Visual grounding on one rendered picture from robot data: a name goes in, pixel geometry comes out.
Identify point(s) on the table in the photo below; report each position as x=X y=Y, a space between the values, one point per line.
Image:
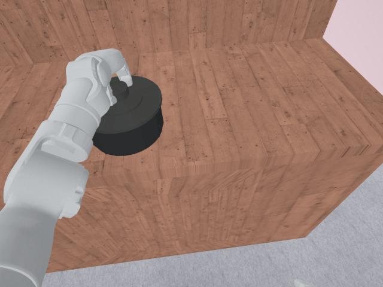
x=267 y=128

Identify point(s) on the lid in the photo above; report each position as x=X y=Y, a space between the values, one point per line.
x=142 y=104

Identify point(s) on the knob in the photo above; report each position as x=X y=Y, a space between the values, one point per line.
x=120 y=90

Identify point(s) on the robot left upper arm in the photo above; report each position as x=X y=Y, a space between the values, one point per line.
x=49 y=187

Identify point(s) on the pot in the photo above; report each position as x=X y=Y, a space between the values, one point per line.
x=130 y=142

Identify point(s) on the left robot forearm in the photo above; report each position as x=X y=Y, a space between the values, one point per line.
x=70 y=128

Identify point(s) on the robot left hand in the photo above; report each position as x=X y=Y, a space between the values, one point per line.
x=117 y=64

